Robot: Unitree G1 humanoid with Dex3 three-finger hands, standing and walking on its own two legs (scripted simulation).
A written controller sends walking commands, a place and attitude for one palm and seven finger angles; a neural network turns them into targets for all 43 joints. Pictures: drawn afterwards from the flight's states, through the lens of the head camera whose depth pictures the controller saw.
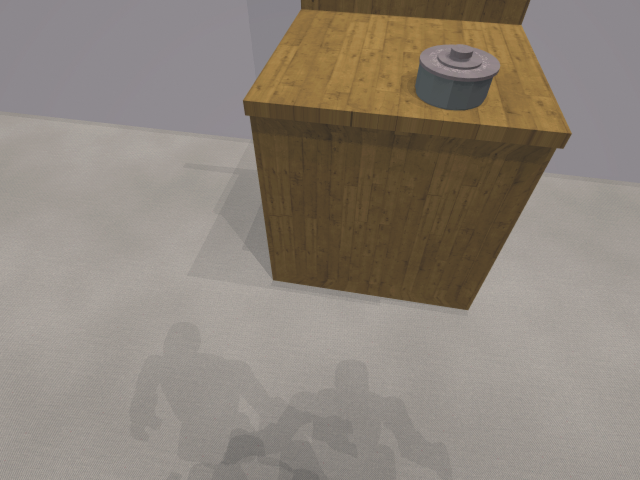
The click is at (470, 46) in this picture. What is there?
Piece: lid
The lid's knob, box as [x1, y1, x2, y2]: [450, 44, 473, 58]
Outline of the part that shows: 451,48 450,53 453,56 459,58 470,57 473,50 471,47 462,44 453,45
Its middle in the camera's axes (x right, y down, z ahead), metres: +0.33 -0.44 +0.90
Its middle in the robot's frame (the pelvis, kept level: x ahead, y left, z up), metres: +1.00 -0.28 +0.11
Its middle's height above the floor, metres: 0.88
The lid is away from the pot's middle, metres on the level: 0.00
